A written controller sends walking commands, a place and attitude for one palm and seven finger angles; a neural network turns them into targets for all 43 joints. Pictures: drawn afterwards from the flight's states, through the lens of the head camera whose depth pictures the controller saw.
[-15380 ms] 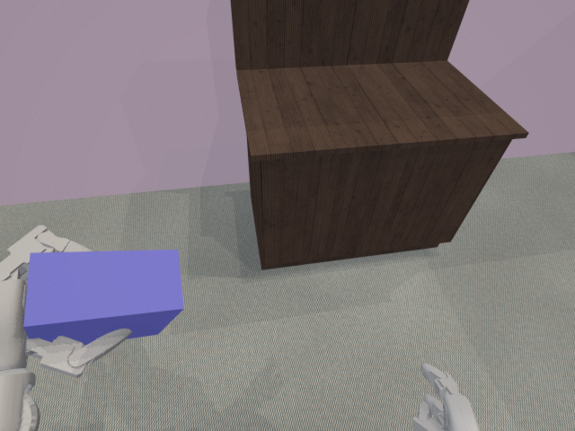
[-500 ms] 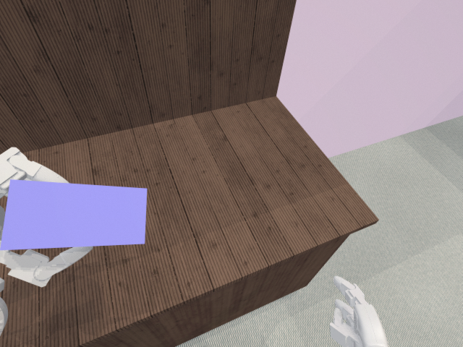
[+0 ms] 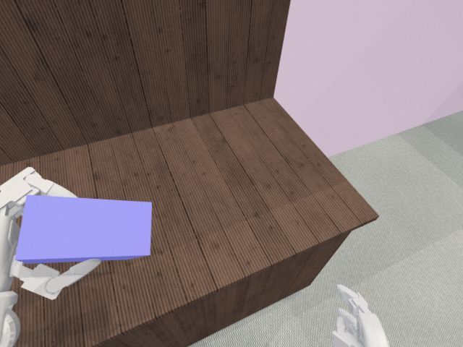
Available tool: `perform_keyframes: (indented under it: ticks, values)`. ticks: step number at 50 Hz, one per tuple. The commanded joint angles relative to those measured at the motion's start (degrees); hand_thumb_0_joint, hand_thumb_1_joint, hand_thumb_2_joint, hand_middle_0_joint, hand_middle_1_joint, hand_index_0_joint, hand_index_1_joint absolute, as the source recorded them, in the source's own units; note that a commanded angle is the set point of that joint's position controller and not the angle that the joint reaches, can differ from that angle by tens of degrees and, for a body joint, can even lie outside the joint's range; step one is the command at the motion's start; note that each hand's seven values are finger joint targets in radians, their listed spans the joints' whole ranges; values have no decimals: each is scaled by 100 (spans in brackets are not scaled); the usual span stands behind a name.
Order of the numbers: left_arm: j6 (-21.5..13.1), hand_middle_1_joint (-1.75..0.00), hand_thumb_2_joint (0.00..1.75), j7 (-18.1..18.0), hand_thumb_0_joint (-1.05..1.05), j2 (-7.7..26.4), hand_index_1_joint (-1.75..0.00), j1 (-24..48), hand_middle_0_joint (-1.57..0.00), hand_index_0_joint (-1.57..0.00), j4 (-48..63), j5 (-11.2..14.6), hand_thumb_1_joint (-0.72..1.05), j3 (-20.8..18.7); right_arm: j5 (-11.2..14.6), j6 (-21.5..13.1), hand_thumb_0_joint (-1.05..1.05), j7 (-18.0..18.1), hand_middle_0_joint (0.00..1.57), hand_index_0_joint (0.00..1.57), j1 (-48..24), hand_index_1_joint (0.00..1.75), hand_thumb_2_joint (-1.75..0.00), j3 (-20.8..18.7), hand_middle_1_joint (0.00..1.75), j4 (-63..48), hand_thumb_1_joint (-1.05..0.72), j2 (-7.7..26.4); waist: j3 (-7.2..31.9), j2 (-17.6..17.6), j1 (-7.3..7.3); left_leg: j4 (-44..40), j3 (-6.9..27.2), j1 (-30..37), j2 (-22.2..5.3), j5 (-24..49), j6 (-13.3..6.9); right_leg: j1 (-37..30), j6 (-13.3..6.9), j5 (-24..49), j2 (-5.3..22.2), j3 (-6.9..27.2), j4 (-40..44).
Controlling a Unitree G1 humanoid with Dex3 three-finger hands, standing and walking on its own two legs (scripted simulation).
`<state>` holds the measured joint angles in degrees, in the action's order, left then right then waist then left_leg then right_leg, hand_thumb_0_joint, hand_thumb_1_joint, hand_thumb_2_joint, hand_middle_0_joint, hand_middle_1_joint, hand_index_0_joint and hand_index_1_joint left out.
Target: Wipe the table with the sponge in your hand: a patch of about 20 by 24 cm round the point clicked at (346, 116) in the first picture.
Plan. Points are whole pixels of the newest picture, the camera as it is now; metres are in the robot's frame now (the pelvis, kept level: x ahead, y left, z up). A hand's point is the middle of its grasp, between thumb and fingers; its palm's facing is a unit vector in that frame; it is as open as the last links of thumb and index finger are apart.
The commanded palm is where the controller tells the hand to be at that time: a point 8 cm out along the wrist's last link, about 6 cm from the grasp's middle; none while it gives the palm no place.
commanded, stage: come to a stop and stand still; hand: left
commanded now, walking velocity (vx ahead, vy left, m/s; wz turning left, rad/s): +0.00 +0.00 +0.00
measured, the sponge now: (105, 233) +0.23 +0.19 +0.13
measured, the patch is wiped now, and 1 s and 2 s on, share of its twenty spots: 0.00 0.00 0.00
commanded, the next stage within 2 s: look again from close up in 0.62 s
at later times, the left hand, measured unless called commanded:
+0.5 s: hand (54, 235) +0.22 +0.24 +0.15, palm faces +0.38 -0.85 -0.37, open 10.2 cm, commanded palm +0.16 +0.27 +0.18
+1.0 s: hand (61, 234) +0.22 +0.23 +0.15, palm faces +0.36 -0.85 -0.37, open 10.2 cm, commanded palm +0.16 +0.27 +0.18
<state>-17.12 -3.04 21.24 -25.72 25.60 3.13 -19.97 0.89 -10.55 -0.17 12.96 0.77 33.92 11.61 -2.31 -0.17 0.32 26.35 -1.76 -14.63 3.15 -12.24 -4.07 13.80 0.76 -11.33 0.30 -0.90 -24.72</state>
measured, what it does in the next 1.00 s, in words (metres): stands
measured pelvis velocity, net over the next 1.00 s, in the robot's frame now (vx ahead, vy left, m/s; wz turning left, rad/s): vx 0.01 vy -0.02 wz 0.02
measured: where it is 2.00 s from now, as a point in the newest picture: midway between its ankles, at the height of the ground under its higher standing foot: outside the picture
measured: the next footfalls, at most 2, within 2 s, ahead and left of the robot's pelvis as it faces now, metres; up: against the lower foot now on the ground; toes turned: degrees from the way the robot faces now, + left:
none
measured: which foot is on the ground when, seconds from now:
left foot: down 0.00-1.00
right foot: down 0.00-1.00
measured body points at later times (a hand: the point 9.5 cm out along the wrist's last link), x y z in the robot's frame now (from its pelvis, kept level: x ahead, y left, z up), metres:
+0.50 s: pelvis +0.00 -0.01 +0.00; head +0.03 +0.01 +0.45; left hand +0.19 +0.29 +0.17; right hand +0.20 -0.22 -0.06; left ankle +0.02 +0.07 -0.74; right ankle +0.02 -0.13 -0.74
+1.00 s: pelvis +0.01 -0.02 +0.01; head +0.03 +0.00 +0.45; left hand +0.19 +0.28 +0.17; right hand +0.19 -0.23 -0.07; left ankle +0.02 +0.07 -0.74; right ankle +0.02 -0.13 -0.74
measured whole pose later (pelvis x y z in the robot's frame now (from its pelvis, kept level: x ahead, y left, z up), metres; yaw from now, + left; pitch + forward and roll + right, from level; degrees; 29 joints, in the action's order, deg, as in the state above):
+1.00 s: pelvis +0.01 -0.02 +0.01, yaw +1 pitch +1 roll -1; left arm -12.8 -4.9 20.8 -25.3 25.6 2.7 -19.2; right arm 0.6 -8.5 2.6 11.3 1.8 33.9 11.5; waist -2.0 -1.3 1.2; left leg 23.8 0.4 -13.1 2.0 -11.3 -2.6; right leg 10.6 -0.6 -9.6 -1.0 -2.9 -19.5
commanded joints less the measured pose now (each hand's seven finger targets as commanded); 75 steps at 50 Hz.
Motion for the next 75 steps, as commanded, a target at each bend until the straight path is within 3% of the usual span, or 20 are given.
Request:
perform_keyframes:
  ticks: [1, 6, 12, 17, 21, 30, 55, 56, 57, 58, 59, 60, 61, 63, 65, 66, 67, 70, 71, 75]
  values:
    - [-313, -160, 130, -255, 0, 1499, -160, 609, -120, -120, 1026, 143, 10, -1284, 48, -239, 0, 249, 20, 20, -676, 30, -90, -266, 30, -946, -90, 726, 734, -197, 142, -866, 936, -229, -803, 215, 342, -672, -109, 227, 269, 212, 191]
    - [-441, -160, 130, -223, 0, 1221, -160, 1382, -120, -120, 1424, 57, 10, -820, 34, -381, 0, 314, 20, 20, -706, 30, -90, -188, 30, -904, -90, 669, 825, 921, 129, -919, 950, -183, -789, -119, 292, -812, -154, 212, 289, 242, 94]
    - [-376, -160, 130, -275, 0, 670, -160, 921, -120, -120, 1077, -11, 10, -316, -31, -463, 0, 194, 20, 20, -495, 30, -90, -216, 30, -732, -90, 739, 851, 457, 141, -756, 899, -32, -677, 164, 347, -750, -186, 347, 273, 291, 404]
    - [-257, -160, 130, -267, 0, 766, -160, 759, -120, -120, 634, 15, 10, -516, -44, -292, 0, 201, 20, 20, -536, 30, -90, -222, 30, -746, -90, 737, 604, 167, 122, -755, 861, -108, -650, 260, 386, -568, -185, 330, 274, 325, 644]
    - [-235, -160, 130, -274, 0, 1012, -160, 933, -120, -120, 1005, 6, 10, -722, -16, -236, 0, 255, 20, 20, -660, 30, -90, -223, 30, -864, -90, 704, 667, 407, 111, -817, 851, -70, -644, 225, 372, -684, -191, 433, 232, 356, 635]
    - [-161, -160, 130, -289, 0, 925, -160, 517, -120, -120, 1526, 54, 10, -599, -59, -229, 0, 281, 20, 20, -591, 30, -90, -246, 30, -932, -90, 757, 1183, 477, 127, -563, 809, 283, -634, 1103, 375, -1047, -198, 1209, 294, 347, 526]
    - [77, -160, 130, -311, 0, 876, -160, 315, -120, -120, 1207, 69, 10, -579, -29, -47, 0, 363, 20, 20, -616, 30, -90, -247, 30, -914, -90, 755, 949, 299, 87, -689, 803, 230, -670, 843, 353, -853, -182, 978, 296, 328, 745]
    - [-771, -160, 130, -368, 0, 5420, -160, 6031, -120, -120, 3546, -292, 10, -2227, 473, 146, 0, 783, 20, 20, 350, 30, -90, 805, 30, -1603, -90, 1194, 671, 2398, -255, -746, 907, -1457, -600, -472, 45, -1658, 208, -46, -298, 267, -316]
    - [516, -160, 130, -63, 0, 2844, -160, 4078, -120, -120, 217, -860, 10, -1889, -378, -62, 0, 609, 20, 20, -607, 30, -90, -399, 30, -623, -90, 864, 1328, 1490, 319, -168, 294, 388, -434, 1057, 466, -642, -398, 56, -17, -63, -263]
    - [715, -160, 130, 45, 0, 1951, -160, 3206, -120, -120, 103, -448, 10, -888, -416, -134, 0, 254, 20, 20, -484, 30, -90, -278, 30, -708, -90, 1094, 924, 816, 20, -264, 461, 690, -381, 2084, 667, -79, -408, 655, -213, -490, 12]
    - [917, -160, 130, 132, 0, 1993, -160, 2174, -120, -120, -68, -349, 10, -1285, -294, -47, 0, 196, 20, 20, -243, 30, -90, -448, 30, -580, -90, 1385, 1806, 763, 295, -62, 472, 1402, -572, 2758, 699, 76, -329, 790, -291, -437, -221]
    - [1209, -160, 130, 404, 0, 1154, -160, 1892, -120, -120, 348, 82, 10, -660, -182, -75, 0, 253, 20, 20, -654, 30, -90, -343, 30, -796, -90, 1156, 2024, 873, 496, 31, 430, 1588, -469, 2769, 692, 52, -290, 798, -198, -411, -220]
    - [1574, -160, 130, 537, 0, 830, -160, 1322, -120, -120, -42, 374, 10, -553, -12, -99, 0, 220, 20, 20, -776, 30, -90, -250, 30, -700, -90, 1061, 1941, 722, 452, 36, 454, 1618, -506, 2406, 651, 174, -271, 571, -265, -428, -260]
    - [2002, -160, 130, 774, 0, 981, -160, 869, -120, -120, 201, 466, 10, -429, 9, -59, 0, 187, 20, 20, -816, 30, -90, -234, 30, -631, -90, 1184, 1262, 421, 526, -77, 440, 1047, -465, 1827, 623, 85, -247, 828, -142, -556, -206]
    - [2173, -160, 130, 814, 0, 1205, -160, 1038, -120, -120, 379, -69, 10, -192, 27, 51, 0, 148, 20, 20, -1051, 30, -90, -164, 30, -813, -90, 1154, 700, 22, 433, -213, 443, 463, -381, 982, 495, 167, -242, 530, -168, -504, -227]
    - [2143, -160, 130, 697, 0, 1530, -160, 1085, -120, -120, 721, -380, 10, -352, 93, 118, 0, 120, 20, 20, -1212, 30, -90, -109, 30, -933, -90, 1101, 616, 125, 458, -262, 386, 353, -375, 644, 425, 164, -271, 313, -226, -404, -222]
    - [1988, -160, 130, 617, 0, 1486, -160, 1286, -120, -120, 1008, -648, 10, -232, -34, 148, 0, 119, 20, 20, -1231, 30, -90, -106, 30, -1034, -90, 1053, 611, 88, 423, -286, 430, 262, -353, 540, 407, 200, -293, 217, -221, -395, -257]
    - [1276, -160, 130, 95, 0, 1846, -160, 1481, -120, -120, 1275, -882, 10, -798, -208, 174, 0, 230, 20, 20, -1257, 30, -90, -154, 30, -1025, -90, 973, 869, -164, 327, -111, 538, 80, -327, -200, 338, 529, -207, -417, -240, -338, -463]
    - [1017, -160, 130, -155, 0, 2390, -160, 1968, -120, -120, 1673, -919, 10, -1275, -200, 141, 0, 276, 20, 20, -1272, 30, -90, -148, 30, -974, -90, 951, 1001, 170, 379, -92, 546, 81, -309, -519, 316, 560, -224, -620, -272, -227, -480]
    - [665, -160, 130, -661, 0, 2051, -160, 1996, -120, -120, 1088, -1193, 10, -1090, -275, 136, 0, 345, 20, 20, -1131, 30, -90, -167, 30, -705, -90, 817, 1243, 893, 310, 220, 451, 47, -236, -574, 335, 675, -252, -749, -173, -89, -482]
